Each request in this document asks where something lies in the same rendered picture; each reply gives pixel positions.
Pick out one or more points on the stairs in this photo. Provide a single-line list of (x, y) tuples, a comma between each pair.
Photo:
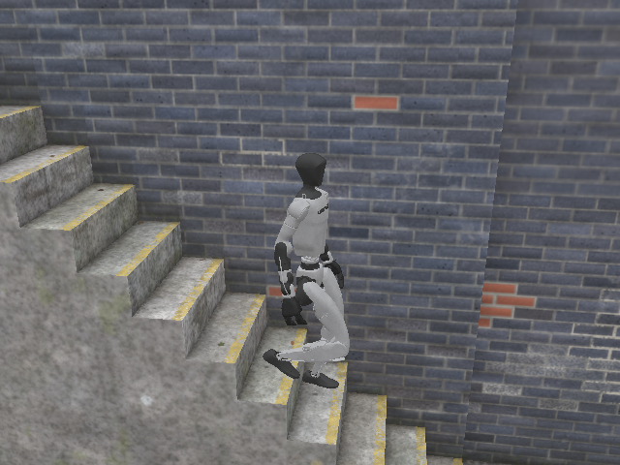
[(117, 350)]

